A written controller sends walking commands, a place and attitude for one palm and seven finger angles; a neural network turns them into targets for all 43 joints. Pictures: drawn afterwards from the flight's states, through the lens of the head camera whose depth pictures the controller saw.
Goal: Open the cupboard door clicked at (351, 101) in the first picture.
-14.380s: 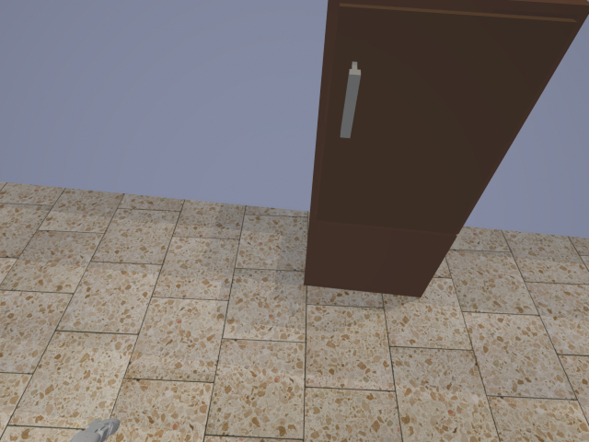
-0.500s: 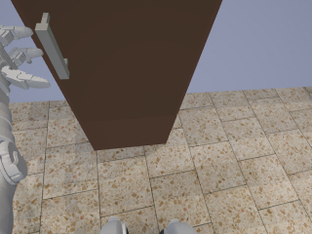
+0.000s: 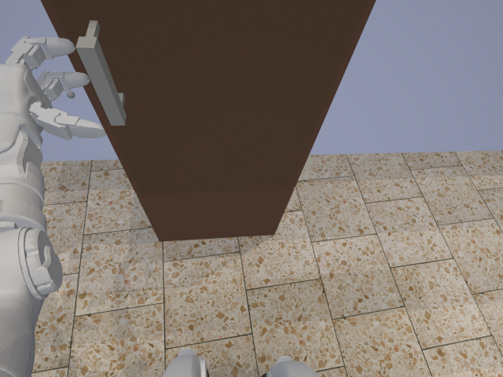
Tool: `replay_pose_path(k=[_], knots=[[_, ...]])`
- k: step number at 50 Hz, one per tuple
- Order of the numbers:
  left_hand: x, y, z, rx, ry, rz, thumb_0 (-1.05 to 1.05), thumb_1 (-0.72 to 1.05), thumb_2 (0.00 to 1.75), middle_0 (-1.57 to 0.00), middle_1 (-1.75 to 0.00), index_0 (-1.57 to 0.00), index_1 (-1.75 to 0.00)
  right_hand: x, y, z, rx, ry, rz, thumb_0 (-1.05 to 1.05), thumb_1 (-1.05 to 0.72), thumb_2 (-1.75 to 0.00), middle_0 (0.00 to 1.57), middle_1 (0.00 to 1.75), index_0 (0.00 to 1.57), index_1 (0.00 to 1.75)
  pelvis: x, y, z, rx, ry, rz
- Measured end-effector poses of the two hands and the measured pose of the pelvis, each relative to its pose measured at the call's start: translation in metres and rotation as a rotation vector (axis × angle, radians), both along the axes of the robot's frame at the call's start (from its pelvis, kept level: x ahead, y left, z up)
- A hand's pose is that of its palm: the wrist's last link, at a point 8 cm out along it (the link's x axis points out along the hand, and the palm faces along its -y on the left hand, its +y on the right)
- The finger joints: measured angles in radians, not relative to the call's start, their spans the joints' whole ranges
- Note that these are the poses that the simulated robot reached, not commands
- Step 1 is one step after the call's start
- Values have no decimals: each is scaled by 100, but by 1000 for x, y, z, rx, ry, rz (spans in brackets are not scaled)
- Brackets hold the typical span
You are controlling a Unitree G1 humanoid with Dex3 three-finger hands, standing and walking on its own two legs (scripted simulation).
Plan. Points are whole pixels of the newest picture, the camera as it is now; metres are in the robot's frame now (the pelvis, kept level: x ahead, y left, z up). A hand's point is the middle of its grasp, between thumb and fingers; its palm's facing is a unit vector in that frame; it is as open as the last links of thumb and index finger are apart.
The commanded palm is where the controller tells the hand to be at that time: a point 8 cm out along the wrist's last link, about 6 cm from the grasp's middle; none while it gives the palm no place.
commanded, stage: slide the fingers in behind the handle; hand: left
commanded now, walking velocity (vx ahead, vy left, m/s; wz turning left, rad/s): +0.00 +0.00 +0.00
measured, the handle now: (106, 77) +0.55 +0.20 +0.12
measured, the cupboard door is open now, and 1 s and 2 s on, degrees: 0 0 0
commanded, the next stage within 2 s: move the hooked fingers beside the handle in 1.04 s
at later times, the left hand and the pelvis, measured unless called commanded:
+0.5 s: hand (76, 96) +0.50 +0.23 +0.12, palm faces +0.11 -0.99 -0.01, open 14.5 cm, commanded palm +0.49 +0.22 +0.12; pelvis +0.00 +0.00 +0.00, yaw +2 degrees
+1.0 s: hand (83, 100) +0.50 +0.22 +0.12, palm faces +0.14 -0.99 -0.04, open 15.0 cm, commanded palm +0.49 +0.20 +0.12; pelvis -0.01 +0.00 -0.01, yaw +4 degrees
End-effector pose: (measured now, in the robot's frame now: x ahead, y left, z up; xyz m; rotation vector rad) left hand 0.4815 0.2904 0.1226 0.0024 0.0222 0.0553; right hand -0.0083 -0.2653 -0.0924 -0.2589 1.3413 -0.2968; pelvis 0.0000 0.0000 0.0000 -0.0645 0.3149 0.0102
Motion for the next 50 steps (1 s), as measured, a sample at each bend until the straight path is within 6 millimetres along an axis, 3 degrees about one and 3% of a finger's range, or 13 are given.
replay_pose_path(k=[12,50], knots=[[-2,-3,-1,-3,-8,16,-1,-50,30,-25,-122,-24,-120,15,3,-4,15,-11,39,0,-90,-90,20,30,21,30,2,2,-1,-2,-1,18],[-13,-20,0,37,-16,86,-1,-50,30,-13,-116,-8,-117,30,8,-16,56,-36,147,0,-91,-90,20,30,21,30,-9,1,-6,-3,-5,73]])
